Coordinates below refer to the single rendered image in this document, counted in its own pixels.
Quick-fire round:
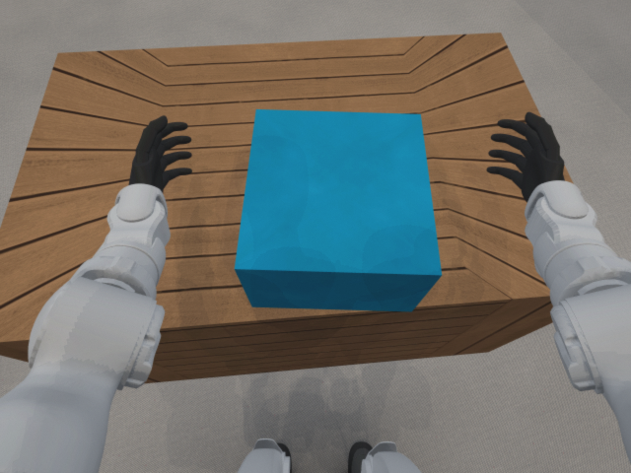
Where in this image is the left robot thigh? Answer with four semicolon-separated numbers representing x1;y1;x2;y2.
238;448;290;473

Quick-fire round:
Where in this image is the left robot upper arm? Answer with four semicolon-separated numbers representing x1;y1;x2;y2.
0;277;165;473

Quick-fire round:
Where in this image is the left robot hand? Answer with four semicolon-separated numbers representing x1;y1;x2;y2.
129;115;192;192

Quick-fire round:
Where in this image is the pedestal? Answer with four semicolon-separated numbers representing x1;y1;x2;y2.
0;33;574;383

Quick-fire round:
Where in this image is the right robot upper arm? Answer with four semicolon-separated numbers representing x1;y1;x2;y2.
550;284;631;464

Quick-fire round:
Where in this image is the left robot forearm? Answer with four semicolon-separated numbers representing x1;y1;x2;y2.
28;183;171;368

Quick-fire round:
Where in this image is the robot right shin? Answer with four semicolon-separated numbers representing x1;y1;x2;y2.
361;441;397;473

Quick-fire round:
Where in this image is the carton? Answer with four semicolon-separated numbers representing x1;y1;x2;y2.
235;109;442;312

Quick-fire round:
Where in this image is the right robot hand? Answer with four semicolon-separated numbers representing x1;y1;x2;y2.
487;112;565;202

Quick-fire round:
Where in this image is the right robot forearm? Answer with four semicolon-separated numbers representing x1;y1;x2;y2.
525;180;631;306

